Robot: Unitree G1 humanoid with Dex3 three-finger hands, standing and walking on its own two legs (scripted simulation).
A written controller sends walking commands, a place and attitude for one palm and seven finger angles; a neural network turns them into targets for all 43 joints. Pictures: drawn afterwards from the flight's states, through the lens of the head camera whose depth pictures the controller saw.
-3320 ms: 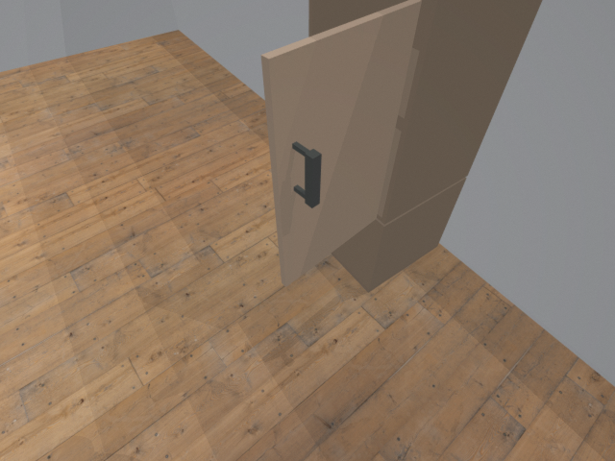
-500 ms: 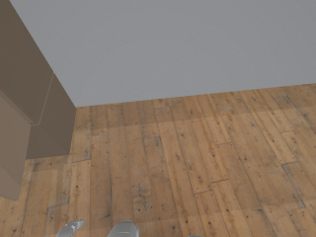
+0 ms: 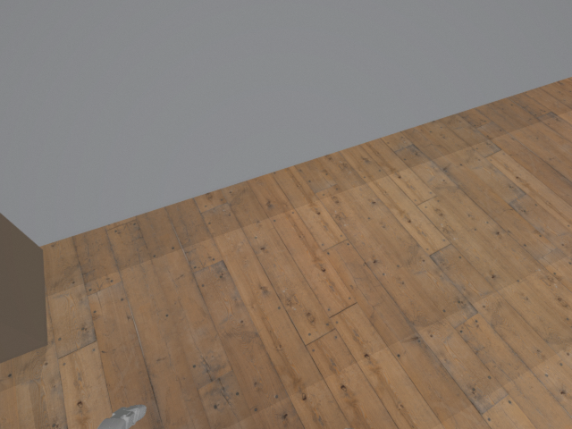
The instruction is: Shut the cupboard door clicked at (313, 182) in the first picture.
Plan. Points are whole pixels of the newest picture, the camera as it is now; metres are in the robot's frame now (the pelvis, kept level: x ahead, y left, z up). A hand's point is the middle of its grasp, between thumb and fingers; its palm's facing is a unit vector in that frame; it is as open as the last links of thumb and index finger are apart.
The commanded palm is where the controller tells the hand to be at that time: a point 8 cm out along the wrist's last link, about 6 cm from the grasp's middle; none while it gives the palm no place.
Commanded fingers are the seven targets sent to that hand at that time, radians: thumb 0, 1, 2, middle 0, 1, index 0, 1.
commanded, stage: walk around to get in front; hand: left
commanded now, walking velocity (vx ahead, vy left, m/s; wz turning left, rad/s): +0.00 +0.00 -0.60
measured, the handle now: out of the picture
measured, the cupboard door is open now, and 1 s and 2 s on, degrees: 97 97 97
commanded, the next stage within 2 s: none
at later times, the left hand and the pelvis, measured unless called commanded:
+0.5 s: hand (186, 394) +0.18 +0.18 -0.16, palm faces -0.27 -0.95 -0.19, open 7.4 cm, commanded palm none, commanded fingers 0.00 0.90 0.90 -0.20 -0.30 -0.20 -0.30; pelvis +0.03 +0.00 +0.01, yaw -18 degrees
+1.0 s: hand (230, 355) +0.25 +0.12 -0.18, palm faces -0.54 -0.82 -0.18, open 7.4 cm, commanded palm none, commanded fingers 0.00 0.90 0.90 -0.20 -0.30 -0.20 -0.30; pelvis +0.11 -0.04 -0.01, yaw -36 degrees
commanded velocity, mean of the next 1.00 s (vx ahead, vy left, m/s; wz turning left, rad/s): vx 0.14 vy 0.00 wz -0.60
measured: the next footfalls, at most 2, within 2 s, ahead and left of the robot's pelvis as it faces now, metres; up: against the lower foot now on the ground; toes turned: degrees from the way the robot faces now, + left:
right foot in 0.02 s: +0.03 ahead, -0.13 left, +0.00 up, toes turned -5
left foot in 0.32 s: +0.10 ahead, +0.11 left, +0.00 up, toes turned -8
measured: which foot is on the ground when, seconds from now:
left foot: down 0.00-0.02, up 0.04-0.30, down 0.32-0.62, up 0.64-0.92, down 0.94-1.00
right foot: up 0.00-0.00, down 0.02-0.30, up 0.32-0.62, down 0.64-0.92, up 0.94-1.00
